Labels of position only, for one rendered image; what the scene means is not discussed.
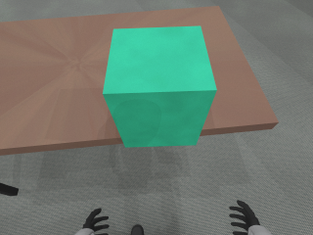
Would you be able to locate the right robot hand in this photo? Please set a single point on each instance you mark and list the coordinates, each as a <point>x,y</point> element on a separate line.
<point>248,217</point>

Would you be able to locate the right robot forearm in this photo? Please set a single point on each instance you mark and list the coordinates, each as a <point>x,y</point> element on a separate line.
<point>258,230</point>

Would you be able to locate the table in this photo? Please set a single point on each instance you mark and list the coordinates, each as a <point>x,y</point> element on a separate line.
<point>53,72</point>

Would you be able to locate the carton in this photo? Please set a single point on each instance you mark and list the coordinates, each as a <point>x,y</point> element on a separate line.
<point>159,85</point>

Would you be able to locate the left robot hand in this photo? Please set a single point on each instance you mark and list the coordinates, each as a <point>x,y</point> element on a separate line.
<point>91,221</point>

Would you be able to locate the robot left foot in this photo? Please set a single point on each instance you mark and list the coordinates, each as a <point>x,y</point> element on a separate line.
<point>137,230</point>

